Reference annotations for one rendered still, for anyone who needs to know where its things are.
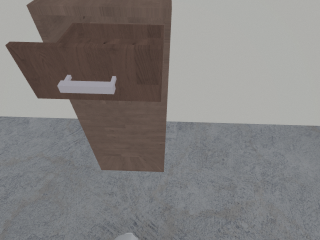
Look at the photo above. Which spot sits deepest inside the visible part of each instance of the handle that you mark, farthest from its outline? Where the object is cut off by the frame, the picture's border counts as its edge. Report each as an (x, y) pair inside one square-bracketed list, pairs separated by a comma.
[(87, 87)]

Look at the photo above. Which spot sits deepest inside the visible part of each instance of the drawer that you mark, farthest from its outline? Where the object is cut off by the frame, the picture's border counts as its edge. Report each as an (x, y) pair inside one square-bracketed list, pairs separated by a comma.
[(96, 52)]

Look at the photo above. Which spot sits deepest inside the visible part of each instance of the cabinet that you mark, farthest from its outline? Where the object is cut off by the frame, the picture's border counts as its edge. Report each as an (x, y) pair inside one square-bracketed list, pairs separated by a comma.
[(123, 135)]

